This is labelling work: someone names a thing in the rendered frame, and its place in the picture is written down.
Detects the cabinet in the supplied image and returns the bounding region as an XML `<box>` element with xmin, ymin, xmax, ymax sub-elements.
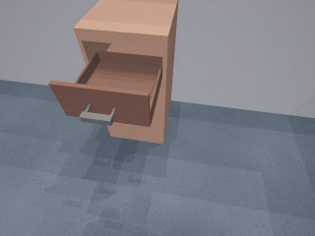
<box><xmin>73</xmin><ymin>0</ymin><xmax>179</xmax><ymax>145</ymax></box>

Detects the drawer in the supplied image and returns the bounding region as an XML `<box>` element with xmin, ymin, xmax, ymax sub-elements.
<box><xmin>49</xmin><ymin>50</ymin><xmax>163</xmax><ymax>127</ymax></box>

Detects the handle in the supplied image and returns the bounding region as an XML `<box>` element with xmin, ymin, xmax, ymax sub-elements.
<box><xmin>79</xmin><ymin>104</ymin><xmax>117</xmax><ymax>126</ymax></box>

